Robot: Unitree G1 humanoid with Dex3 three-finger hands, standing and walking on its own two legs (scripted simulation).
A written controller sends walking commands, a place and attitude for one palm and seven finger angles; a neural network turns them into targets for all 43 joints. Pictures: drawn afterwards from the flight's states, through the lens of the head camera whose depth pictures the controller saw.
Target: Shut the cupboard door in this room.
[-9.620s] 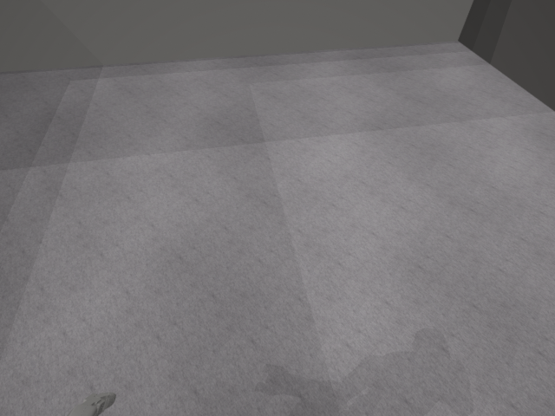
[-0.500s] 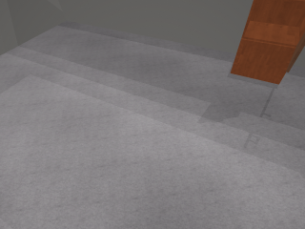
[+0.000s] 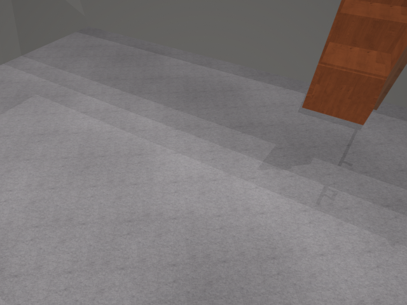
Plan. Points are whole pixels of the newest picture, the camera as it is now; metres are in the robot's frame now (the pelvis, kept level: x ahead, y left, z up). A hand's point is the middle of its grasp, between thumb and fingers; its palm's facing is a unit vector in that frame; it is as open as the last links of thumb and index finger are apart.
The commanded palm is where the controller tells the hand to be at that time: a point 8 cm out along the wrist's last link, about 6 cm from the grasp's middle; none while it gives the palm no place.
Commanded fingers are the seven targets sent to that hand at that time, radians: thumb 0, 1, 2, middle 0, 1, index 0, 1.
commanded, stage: turn or walk to find it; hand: left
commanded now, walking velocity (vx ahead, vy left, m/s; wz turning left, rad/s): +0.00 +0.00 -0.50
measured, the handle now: out of the picture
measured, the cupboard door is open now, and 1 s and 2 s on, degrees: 81 81 81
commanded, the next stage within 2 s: stand and wait in 0.10 s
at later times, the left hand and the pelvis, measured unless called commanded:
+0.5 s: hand out of the picture +0.04 +0.19 -0.18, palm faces -0.05 -0.97 -0.22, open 7.3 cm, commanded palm none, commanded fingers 0.00 0.90 0.90 -0.20 -0.30 -0.20 -0.30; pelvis -0.01 +0.01 -0.01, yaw -5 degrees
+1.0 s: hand out of the picture +0.04 +0.15 -0.16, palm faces -0.18 -0.95 -0.25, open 7.4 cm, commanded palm none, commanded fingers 0.00 0.90 0.90 -0.20 -0.30 -0.20 -0.30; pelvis -0.02 -0.03 +0.00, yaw -14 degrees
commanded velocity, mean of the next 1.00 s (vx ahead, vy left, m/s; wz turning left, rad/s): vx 0.00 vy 0.00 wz -0.20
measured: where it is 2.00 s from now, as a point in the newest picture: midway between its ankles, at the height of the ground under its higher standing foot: outside the picture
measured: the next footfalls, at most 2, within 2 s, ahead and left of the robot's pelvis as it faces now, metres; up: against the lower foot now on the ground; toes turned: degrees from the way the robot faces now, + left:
left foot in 1.18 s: +0.02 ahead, +0.14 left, +0.00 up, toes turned +4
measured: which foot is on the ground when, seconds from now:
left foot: down 0.00-0.74, up 0.76-1.00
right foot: down 0.00-1.00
